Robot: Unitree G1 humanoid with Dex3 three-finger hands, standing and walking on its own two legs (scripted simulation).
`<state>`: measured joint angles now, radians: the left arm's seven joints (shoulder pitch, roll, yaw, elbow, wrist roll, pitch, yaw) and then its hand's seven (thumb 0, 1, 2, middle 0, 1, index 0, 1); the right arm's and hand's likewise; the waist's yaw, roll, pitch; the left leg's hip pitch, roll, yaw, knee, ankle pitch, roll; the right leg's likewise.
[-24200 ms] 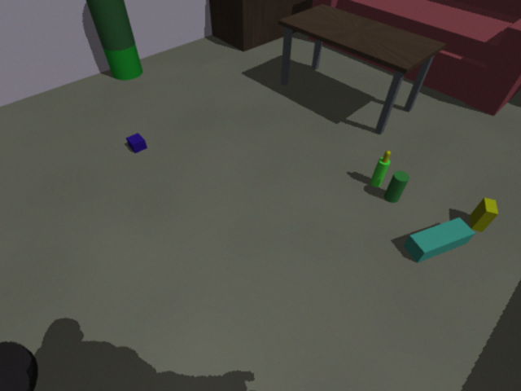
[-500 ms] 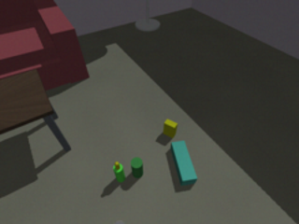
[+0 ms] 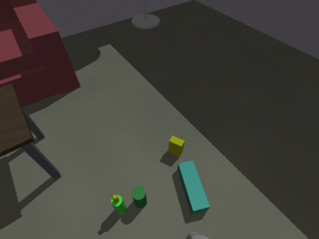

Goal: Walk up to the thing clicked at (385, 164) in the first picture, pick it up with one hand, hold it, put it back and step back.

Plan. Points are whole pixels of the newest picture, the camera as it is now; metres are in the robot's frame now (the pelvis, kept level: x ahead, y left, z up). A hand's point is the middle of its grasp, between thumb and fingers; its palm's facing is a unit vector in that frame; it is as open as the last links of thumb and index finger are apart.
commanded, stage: walk up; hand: left
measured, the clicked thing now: (118, 203) +0.41 +0.22 -0.63
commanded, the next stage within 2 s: stand in 1.64 s
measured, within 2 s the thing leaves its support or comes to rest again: neither
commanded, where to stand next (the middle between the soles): +0.07 +0.02 m, yaw +2 degrees
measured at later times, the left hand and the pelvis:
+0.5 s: hand out of the picture +0.11 +0.28 -0.14, palm faces +0.01 -0.94 -0.33, open 7.4 cm; pelvis +0.06 +0.02 +0.02, yaw +2 degrees
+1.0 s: hand out of the picture +0.16 +0.26 -0.12, palm faces +0.01 -0.94 -0.34, open 7.4 cm; pelvis +0.08 +0.01 +0.03, yaw +2 degrees
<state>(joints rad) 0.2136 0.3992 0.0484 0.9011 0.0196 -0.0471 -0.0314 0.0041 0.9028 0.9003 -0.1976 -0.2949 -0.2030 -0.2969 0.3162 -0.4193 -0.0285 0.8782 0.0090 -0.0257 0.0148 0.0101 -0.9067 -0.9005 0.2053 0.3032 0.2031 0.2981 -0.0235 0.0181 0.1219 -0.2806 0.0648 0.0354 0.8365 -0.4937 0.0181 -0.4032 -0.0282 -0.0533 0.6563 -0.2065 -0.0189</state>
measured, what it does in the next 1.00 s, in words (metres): steps on the spot: left foot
